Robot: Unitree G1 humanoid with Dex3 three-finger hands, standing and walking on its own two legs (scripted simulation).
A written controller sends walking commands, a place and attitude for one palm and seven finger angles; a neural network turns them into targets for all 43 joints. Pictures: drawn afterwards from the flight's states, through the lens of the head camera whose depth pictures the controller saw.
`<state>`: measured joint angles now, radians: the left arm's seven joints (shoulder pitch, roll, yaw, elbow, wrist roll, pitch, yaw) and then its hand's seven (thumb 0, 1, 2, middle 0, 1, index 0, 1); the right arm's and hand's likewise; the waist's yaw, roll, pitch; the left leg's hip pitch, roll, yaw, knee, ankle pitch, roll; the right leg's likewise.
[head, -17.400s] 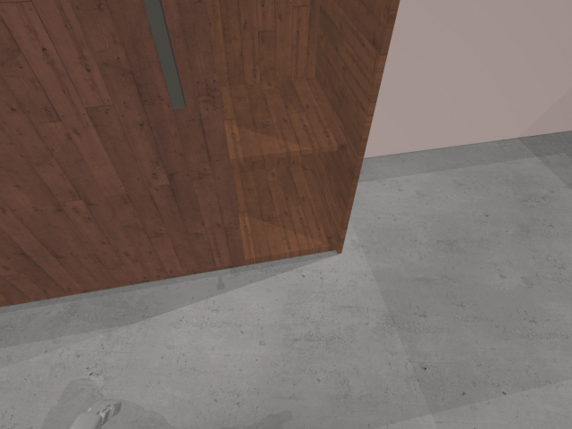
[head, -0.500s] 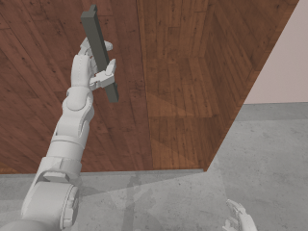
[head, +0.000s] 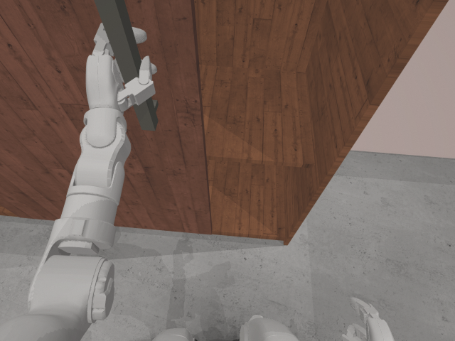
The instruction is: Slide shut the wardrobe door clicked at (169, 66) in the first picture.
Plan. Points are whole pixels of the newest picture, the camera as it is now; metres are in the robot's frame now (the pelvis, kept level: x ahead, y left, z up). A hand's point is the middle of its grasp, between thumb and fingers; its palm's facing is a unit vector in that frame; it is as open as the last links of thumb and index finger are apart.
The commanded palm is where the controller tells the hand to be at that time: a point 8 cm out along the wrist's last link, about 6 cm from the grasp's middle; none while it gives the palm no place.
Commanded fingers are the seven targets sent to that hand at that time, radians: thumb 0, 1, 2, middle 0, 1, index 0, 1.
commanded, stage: step sideways, sliding the door along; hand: left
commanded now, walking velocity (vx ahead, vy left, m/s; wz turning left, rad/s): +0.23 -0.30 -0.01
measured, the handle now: (136, 62) +0.50 +0.20 +0.18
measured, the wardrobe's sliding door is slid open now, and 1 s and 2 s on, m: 0.32 0.02 0.00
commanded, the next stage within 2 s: stop walking and hold the door there in 1.54 s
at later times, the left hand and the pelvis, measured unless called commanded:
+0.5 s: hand (201, 82) +0.46 +0.09 +0.18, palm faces +0.43 -0.90 -0.07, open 6.7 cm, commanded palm +0.42 +0.06 +0.17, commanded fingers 0.00 0.90 0.90 -0.45 -1.40 -0.45 -1.40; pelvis +0.07 -0.15 +0.00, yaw +8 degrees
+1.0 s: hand (349, 98) +0.45 -0.14 +0.18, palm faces +0.29 -0.95 -0.06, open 7.0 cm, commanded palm +0.42 -0.13 +0.17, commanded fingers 0.00 0.90 0.90 -0.45 -1.40 -0.45 -1.40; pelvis +0.09 -0.31 +0.01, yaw +6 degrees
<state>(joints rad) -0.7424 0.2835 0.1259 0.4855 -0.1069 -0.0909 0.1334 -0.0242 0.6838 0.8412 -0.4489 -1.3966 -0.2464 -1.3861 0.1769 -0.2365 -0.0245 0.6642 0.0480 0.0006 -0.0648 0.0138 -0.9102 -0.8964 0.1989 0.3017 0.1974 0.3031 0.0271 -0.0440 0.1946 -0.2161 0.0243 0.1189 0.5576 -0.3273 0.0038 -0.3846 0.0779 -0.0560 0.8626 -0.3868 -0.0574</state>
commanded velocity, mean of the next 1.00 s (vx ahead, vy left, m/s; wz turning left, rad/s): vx -0.13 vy -0.28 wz -0.14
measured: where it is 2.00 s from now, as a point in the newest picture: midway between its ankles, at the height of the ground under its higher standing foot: (370, 337)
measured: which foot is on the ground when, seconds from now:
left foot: down 0.00-0.36, up 0.38-0.50, down 0.52-0.86, up 0.88-1.00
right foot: up 0.00-0.30, down 0.32-0.54, up 0.56-0.80, down 0.82-1.00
